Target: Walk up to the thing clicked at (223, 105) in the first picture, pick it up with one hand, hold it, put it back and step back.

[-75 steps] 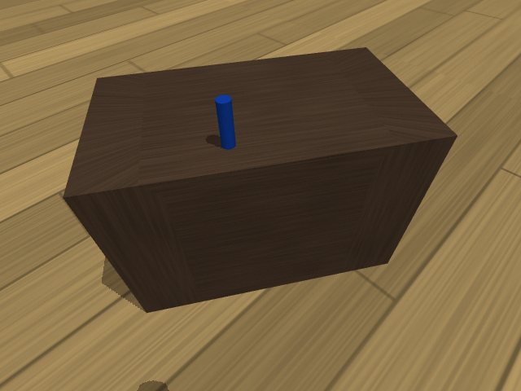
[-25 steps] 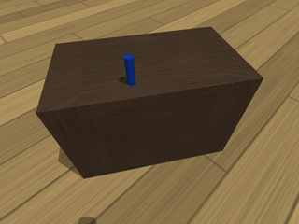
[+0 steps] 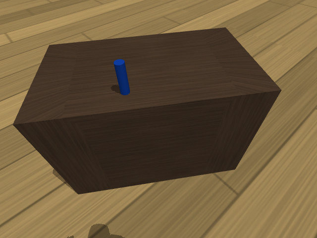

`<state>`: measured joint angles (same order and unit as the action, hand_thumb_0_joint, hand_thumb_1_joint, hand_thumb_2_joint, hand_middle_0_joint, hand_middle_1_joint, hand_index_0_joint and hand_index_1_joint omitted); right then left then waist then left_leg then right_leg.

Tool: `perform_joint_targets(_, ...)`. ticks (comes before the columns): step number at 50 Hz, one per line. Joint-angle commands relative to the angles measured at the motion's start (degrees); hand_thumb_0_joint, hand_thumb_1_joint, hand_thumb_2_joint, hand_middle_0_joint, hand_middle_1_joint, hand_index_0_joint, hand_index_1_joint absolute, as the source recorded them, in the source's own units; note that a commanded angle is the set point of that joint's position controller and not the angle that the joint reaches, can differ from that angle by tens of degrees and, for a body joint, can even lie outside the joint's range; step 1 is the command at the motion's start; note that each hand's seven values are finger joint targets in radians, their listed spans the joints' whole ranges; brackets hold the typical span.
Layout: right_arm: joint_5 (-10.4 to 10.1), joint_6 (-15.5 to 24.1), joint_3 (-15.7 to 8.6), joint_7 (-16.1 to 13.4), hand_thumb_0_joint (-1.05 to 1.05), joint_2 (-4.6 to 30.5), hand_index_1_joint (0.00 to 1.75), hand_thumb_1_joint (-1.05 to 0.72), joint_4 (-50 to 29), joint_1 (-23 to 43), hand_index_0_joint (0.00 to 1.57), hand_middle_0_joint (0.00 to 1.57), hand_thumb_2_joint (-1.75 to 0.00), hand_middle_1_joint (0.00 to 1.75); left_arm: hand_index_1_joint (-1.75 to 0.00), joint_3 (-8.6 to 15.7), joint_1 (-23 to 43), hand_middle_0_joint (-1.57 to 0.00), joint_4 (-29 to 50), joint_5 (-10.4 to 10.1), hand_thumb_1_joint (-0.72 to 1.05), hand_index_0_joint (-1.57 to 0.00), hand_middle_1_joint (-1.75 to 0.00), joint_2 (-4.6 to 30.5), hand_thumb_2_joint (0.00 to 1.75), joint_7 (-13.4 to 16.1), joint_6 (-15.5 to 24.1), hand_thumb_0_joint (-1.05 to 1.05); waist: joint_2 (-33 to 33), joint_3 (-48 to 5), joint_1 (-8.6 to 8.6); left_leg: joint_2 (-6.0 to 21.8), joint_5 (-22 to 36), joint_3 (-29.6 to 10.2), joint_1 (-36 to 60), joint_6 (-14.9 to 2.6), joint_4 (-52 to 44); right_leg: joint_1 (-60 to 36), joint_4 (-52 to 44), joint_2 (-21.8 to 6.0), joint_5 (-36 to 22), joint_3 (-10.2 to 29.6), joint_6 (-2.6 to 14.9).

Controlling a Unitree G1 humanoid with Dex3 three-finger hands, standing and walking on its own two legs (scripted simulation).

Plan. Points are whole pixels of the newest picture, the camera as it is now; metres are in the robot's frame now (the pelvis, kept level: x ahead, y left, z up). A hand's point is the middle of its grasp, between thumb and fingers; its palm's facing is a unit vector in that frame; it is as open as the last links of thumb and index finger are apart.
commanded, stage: walk up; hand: left
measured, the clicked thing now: (122, 78) +0.68 +0.17 +0.02
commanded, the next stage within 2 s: none
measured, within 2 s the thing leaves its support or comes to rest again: neither
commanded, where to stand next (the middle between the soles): +0.30 -0.06 m, yaw +8 degrees
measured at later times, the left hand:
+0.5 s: hand (91, 223) +0.21 +0.22 -0.14, palm faces +0.02 -0.95 -0.32, open 7.4 cm
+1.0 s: hand (109, 197) +0.28 +0.19 -0.15, palm faces +0.13 -0.90 -0.42, open 7.4 cm
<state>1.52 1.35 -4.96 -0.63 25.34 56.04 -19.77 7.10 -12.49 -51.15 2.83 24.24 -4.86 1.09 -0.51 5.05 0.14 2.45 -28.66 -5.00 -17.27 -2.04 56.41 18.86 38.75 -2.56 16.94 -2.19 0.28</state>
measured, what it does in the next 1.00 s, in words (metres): walks ahead: left foot, then right foot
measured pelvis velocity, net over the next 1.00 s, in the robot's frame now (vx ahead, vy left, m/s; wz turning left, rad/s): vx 0.24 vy -0.10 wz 0.17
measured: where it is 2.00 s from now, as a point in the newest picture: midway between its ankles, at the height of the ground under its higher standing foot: outside the picture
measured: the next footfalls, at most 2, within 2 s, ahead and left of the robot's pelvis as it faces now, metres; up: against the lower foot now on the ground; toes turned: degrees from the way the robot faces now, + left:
left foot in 0.26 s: +0.21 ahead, +0.09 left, +0.00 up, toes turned +7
right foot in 0.60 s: +0.33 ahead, -0.21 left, +0.00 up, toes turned +7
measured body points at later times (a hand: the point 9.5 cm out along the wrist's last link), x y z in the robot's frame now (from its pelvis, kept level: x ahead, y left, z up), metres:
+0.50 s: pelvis +0.16 -0.05 +0.01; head +0.18 -0.03 +0.46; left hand +0.21 +0.27 -0.12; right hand +0.24 -0.38 -0.07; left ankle +0.17 +0.08 -0.72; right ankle +0.24 -0.21 -0.68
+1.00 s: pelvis +0.24 -0.10 -0.01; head +0.28 -0.09 +0.44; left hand +0.28 +0.23 -0.12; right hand +0.37 -0.41 -0.12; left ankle +0.25 +0.01 -0.72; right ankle +0.31 -0.23 -0.72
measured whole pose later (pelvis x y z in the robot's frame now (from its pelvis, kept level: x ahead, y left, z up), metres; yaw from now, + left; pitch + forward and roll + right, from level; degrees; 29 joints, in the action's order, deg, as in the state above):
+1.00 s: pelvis +0.24 -0.10 -0.01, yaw +10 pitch -1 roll +1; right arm 1.5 -0.5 -3.2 1.3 23.3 50.6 -13.1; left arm 1.8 -11.3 -50.1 0.5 24.1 0.5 1.4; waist 1.7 6.2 -0.5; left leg -1.0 -20.0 2.8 -21.3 -1.7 42.7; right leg 24.2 45.8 -7.5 20.1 -4.5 -0.5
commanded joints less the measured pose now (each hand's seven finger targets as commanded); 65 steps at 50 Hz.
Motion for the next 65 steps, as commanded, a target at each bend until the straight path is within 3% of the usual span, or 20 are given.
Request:
perform_joint_targets(1, -1.08, 3.23, -2.26, 0.46, 0.0, 11.63, 0.3, -0.9, -5.8, -0.74, 0.2, 0.2, -0.9, 0.3, -0.3, 2.52, 0.0, -0.2, 6.24, -1.14, 0.9, -0.2, -0.3, 14.33, 0.9, 1.67, 1.11, 0.0, 8.35, 2.95, -1.66, 2.88, 5.24, 1.13, -16.26, -0.32, 7.49, -5.29, -26.96, -14.02, 20.68, 21.38, 12.56)
perform_joint_targets(8, -0.62, 4.01, -1.96, 2.27, 0.0, 8.65, 0.3, -0.9, -9.43, 1.07, 0.2, 0.2, -0.9, 0.3, -0.3, 1.73, -3.35, -0.2, 8.81, -1.29, 0.9, -0.2, -0.3, 13.63, 0.9, 1.4, 1.94, 0.0, 7.6, -0.45, -2.56, 1.41, 9.43, 6.72, -6.69, 0.81, -15.99, -6.31, -21.53, -12.89, -0.39, 10.22, 13.76)
perform_joint_targets(12, -0.22, 5.34, -3.86, 0.77, 0.0, 11.02, 0.3, -0.9, -7.22, -9.71, 0.2, 0.2, -0.9, 0.3, -0.3, -0.34, -2.51, -0.2, 10.87, -1.27, 0.9, -0.2, -0.3, 9.67, 0.9, 1.09, 1.05, 0.0, -3.31, -6.13, 4.72, -2.4, 15.57, 8.09, 20.4, -1.2, -26.88, 7.78, -0.21, -6.24, -3.98, 0.83, 8.53)
perform_joint_targets(14, 0.4, 5.8, -5.76, -0.31, 0.0, 19.79, 0.3, -0.9, -10.65, -11.91, 0.2, 0.2, -0.9, 0.3, -0.3, 0.13, -6.42, -0.2, 10.97, -1.41, 0.9, -0.2, -0.3, 8.66, 0.9, 1.54, 0.4, 0.0, -12.69, -8.96, 4.95, 21.98, -10.16, -38.54, 22.81, -11.65, -43.36, 22.53, 26.37, 3.46, 15.4, 3.3, 3.07)
perform_joint_targets(15, -1.36, 5.44, -5.9, -0.38, 0.0, 19.31, 0.3, -0.9, -11.48, -8.09, 0.2, 0.2, -0.9, 0.3, -0.3, 1.14, -5.56, -0.2, 9.98, -1.06, 0.9, -0.2, -0.3, 14.3, 0.9, 1.94, -0.16, 0.0, -5.22, -4.68, 3.57, 23.98, -12.99, -37.84, 15.98, -15.31, -43.84, 21.37, 29.37, -0.92, 15.37, 8.48, 2.88)
perform_joint_targets(21, -0.96, 5.96, -3.2, -0.35, 0.0, 14.3, 0.3, -0.9, -13.27, -2.57, 0.2, 0.2, -0.9, 0.3, -0.3, 0.85, -8.21, -0.2, 7.65, -1.41, 0.9, -0.2, -0.3, 10.28, 0.9, 0.71, -0.37, 0.0, -8.14, -1.42, -0.16, 13.38, 20.99, -6.39, 5.11, -11.13, -37.24, 13.09, 18.82, -4.39, 4.36, 4.65, 0.32)
perform_joint_targets(28, -1.07, 3.83, -1.88, 0.34, 0.0, 13.07, 0.3, -0.9, -15.08, 2.42, 0.2, 0.2, -0.9, 0.3, -0.3, 0.78, -9.48, -0.2, 5.45, -1.72, 0.9, -0.2, -0.3, 8.33, 0.9, 2.03, 1.31, 0.0, -8.5, -4.85, -2.83, 8.16, 25.69, 2.25, -6.99, -6.79, -23.57, -8.76, -3.0, 1.19, -7.25, -3.55, 0.82)
perform_joint_targets(30, -1.59, 2.73, 0.54, 0.04, 0.0, 5.76, 0.3, -0.9, -15.09, -1.14, 0.2, 0.2, -0.9, 0.3, -0.3, 1.79, -11.74, -0.2, 4.26, -0.9, 0.9, -0.2, -0.3, 12.89, 0.9, 3.28, 2.38, 0.0, 9.87, -6.38, -3.98, 0.31, 8.86, 7.56, -13.76, -1.73, -5.26, -14.34, -13.78, -6.42, -2.87, 9.38, 3.27)
perform_joint_targets(31, -1.62, 2.04, 1.87, -0.33, 0.0, 3.15, 0.3, -0.9, -15.29, -2.52, 0.2, 0.2, -0.9, 0.3, -0.3, 1.8, -9.76, -0.2, 6.54, -0.96, 0.9, -0.2, -0.3, 16.33, 0.9, 3.84, 2.96, 0.0, 15.89, -5.56, -2.64, -3.82, -4.56, 5.29, -16.6, 1.02, 1.66, -9.77, -21.58, -19.82, -0.17, 30.03, 8.57)
perform_joint_targets(32, -1.62, 1.43, -0.35, -1.04, 0.0, 9.32, 0.3, -0.9, -14.05, -0.83, 0.2, 0.2, -0.9, 0.3, -0.3, 1.79, -7.4, -0.2, 6.83, -1.33, 0.9, -0.2, -0.3, 18.44, 0.9, 3.85, 2.53, 0.0, 12.33, -5.36, -3.53, -2.49, -7.42, 0.77, -14.11, 0.71, 6.57, -5.46, -21.73, -22.24, 4.03, 33.02, 15.21)
perform_joint_targets(33, -1.76, 1.31, -0.8, -1.08, 0.0, 10.97, 0.3, -0.9, -12.73, -0.94, 0.2, 0.2, -0.9, 0.3, -0.3, 1.5, -5.31, -0.2, 6.94, -1.71, 0.9, -0.2, -0.3, 17.42, 0.9, 4.09, 2.31, 0.0, 9.59, -3.99, -2.66, -1.14, -5.91, -0.43, -15.08, 0.88, 7.79, -5.27, -20.09, -20.39, 3.99, 29.04, 15.67)
perform_joint_targets(36, -1.69, 0.88, -0.63, -0.76, 0.0, 9.96, 0.3, -0.9, -8.79, -3.15, 0.2, 0.2, -0.9, 0.3, -0.3, 0.54, -1.78, -0.2, 6.25, -1.62, 0.9, -0.2, -0.3, 15.25, 0.9, 4.92, 2.43, 0.0, 12.54, -4.84, -1.27, 0.42, -1.46, 0.91, -13.11, 0.53, 2.93, -4.43, -16.01, -14.83, 0.66, 17.33, 11.68)
perform_joint_targets(47, 0.1, -0.89, -1.83, 1.5, 0.0, 9.23, 0.3, -0.9, -7.89, 0.8, 0.2, 0.2, -0.9, 0.3, -0.3, -1.08, 2.97, -0.2, 5.89, -2.42, 0.9, -0.2, -0.3, 15.57, 0.9, 6.63, 1.71, 0.0, 8.7, -8.3, 1.61, -2.0, 8.93, 6.78, 1.89, -0.85, -18.64, 2.2, -5.59, -16.04, -14.42, 10.55, 10.19)
perform_joint_targets(48, 0.48, -0.6, -2.3, 1.4, 0.0, 10.21, 0.3, -0.9, -7.54, 0.65, 0.2, 0.2, -0.9, 0.3, -0.3, -1.86, 2.74, -0.2, 5.71, -2.54, 0.9, -0.2, -0.3, 13.77, 0.9, 6.64, 1.48, 0.0, 5.74, -8.3, 2.03, -1.34, 9.6, 4.14, 4.97, -1.82, -22.81, 5.17, -2.34, -14.1, -11.51, 8.68, 8.02)
perform_joint_targets(50, 0.19, -0.45, -3.25, 1.38, 0.0, 16.39, 0.3, -0.9, -9.41, 6.63, 0.2, 0.2, -0.9, 0.3, -0.3, -2.58, 2.58, -0.2, 4.76, -3.56, 0.9, -0.2, -0.3, 10.49, 0.9, 7.11, 0.76, 0.0, -12.8, -6.09, 0.49, 14.2, 8.94, -19.3, 0.86, -11.07, -33.96, 10.03, 11.25, 1.2, 14.06, -2.73, 1.98)
perform_joint_targets(51, 0.15, -0.38, -3.01, 1.61, 0.0, 15.08, 0.3, -0.9, -9.25, 6.69, 0.2, 0.2, -0.9, 0.3, -0.3, -1.95, 2.43, -0.2, 3.32, -3.09, 0.9, -0.2, -0.3, 12.31, 0.9, 7.36, 0.55, 0.0, -10.67, -6.01, 1.18, 15.6, 13.23, -20.46, 0.66, -14.05, -33.44, 8.65, 16.02, -0.04, 18.92, 1.1, 1.57)
perform_joint_targets(55, -0.63, -0.53, -1.02, 0.44, 0.0, 10.8, 0.3, -0.9, -9.03, 11.92, 0.2, 0.2, -0.9, 0.3, -0.3, -3.07, -2.19, -0.2, 0.43, -3.68, 0.9, -0.2, -0.3, 9.05, 0.9, 7.27, 1.99, 0.0, -9.45, -7.73, -2.36, 9.6, 40.37, -5.73, 4.63, -9.24, -23.07, 2.02, 0.87, -0.23, 6.83, 0.17, 1.35)
perform_joint_targets(57, -1.28, -1.16, -0.26, 0.64, 0.0, 9.4, 0.3, -0.9, -8.54, 11.83, 0.2, 0.2, -0.9, 0.3, -0.3, -2.6, -2.59, -0.2, -1.3, -2.62, 0.9, -0.2, -0.3, 10.17, 0.9, 7.32, 2.83, 0.0, -6.64, -9.38, -2.58, 7.48, 36.63, -2.74, 1.35, -5.34, -18.27, -8.15, -9.57, -0.24, -7.26, 1.97, 1.78)
perform_joint_targets(60, -1.09, -1.81, -0.36, 0.4, 0.0, 8.4, 0.3, -0.9, -7.19, 10.17, 0.2, 0.2, -0.9, 0.3, -0.3, -1.88, 3.71, -0.2, -0.11, -2.1, 0.9, -0.2, -0.3, 16.99, 0.9, 7.21, 3.03, 0.0, 5.87, -6.55, 0.72, 0.21, 5.26, 3.2, -0.64, -0.01, -12.07, -2.57, -11.47, -16.89, -16.31, 21.31, 13.01)
perform_joint_targets(65, -1.01, -0.39, -0.72, 1.31, 0.0, 10.93, 0.3, -0.9, -5.05, 13.51, 0.2, 0.2, -0.9, 0.3, -0.3, -4.23, 5.41, -0.2, -1.21, -2.41, 0.9, -0.2, -0.3, 10.82, 0.9, 6.55, 2.42, 0.0, 0.56, -7.85, 0.22, 7.76, 20.24, -6.6, 4.81, -5.71, -28.47, -1.09, -3.57, -1.79, -6.29, 3.36, 1.73)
